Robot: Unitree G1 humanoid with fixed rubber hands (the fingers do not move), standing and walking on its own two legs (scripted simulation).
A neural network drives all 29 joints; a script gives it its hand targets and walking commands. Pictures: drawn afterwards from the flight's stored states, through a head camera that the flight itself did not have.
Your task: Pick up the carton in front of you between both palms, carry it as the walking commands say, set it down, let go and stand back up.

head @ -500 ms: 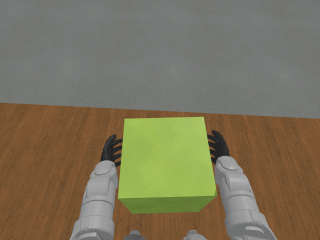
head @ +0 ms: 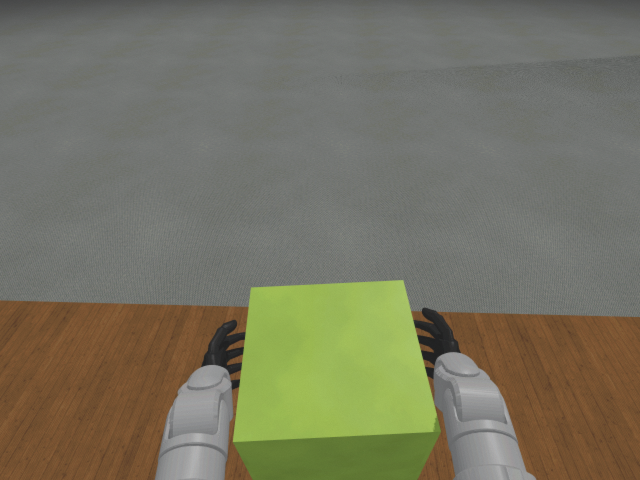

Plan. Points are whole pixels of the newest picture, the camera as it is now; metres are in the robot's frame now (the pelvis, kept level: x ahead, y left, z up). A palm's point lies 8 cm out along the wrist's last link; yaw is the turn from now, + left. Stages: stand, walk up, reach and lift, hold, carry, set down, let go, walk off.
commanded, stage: reach and lift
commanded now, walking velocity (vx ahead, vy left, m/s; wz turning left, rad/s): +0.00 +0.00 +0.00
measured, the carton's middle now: (332, 394) +0.28 -0.01 -0.05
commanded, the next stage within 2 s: hold in 0.92 s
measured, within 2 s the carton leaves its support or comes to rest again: neither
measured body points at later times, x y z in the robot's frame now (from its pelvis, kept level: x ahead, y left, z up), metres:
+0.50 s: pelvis +0.00 +0.01 +0.00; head -0.03 +0.01 +0.45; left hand +0.30 +0.16 +0.02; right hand +0.31 -0.14 +0.03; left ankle +0.02 +0.13 -0.74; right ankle +0.01 -0.12 -0.74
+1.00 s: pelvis +0.00 +0.00 +0.01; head -0.04 +0.00 +0.46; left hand +0.29 +0.15 +0.03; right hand +0.30 -0.15 +0.04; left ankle +0.02 +0.13 -0.74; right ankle +0.01 -0.12 -0.74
